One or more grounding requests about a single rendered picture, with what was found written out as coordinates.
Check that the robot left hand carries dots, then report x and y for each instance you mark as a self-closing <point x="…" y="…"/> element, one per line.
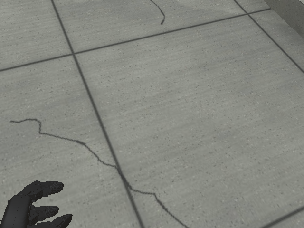
<point x="20" y="213"/>

